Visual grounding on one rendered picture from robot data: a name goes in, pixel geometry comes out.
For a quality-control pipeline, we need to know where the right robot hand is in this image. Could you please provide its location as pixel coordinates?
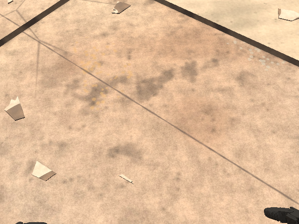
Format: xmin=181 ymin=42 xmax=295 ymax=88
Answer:
xmin=264 ymin=207 xmax=299 ymax=224

